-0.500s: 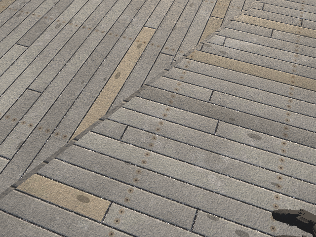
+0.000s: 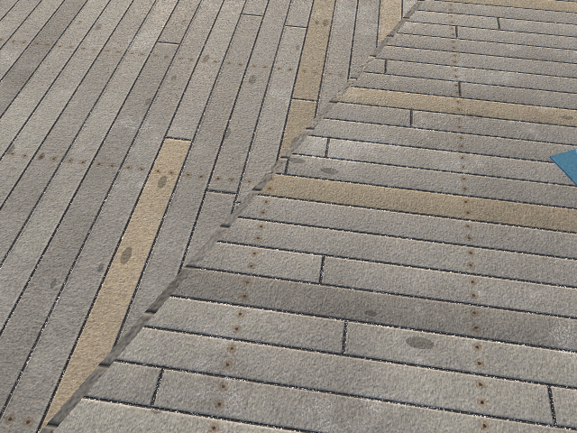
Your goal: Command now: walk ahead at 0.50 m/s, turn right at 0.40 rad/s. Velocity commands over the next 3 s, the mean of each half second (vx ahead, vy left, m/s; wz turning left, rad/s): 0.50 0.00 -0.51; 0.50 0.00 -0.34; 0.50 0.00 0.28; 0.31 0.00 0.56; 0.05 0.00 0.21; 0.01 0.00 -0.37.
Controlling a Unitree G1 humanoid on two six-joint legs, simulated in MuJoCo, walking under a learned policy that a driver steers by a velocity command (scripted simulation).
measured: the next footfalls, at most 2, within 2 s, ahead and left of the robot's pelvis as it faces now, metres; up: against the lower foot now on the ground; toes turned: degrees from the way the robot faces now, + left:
right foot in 0.10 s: +0.24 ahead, -0.12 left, +0.00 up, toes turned -5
left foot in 0.56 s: +0.55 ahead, +0.04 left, +0.00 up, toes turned -23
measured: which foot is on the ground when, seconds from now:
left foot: down 0.00-0.12, up 0.14-0.54, down 0.56-1.00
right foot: up 0.00-0.08, down 0.10-0.56, up 0.58-1.00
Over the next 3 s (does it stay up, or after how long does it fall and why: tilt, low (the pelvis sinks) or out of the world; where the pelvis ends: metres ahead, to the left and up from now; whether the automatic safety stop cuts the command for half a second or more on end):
stays up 1.11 -0.26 0.00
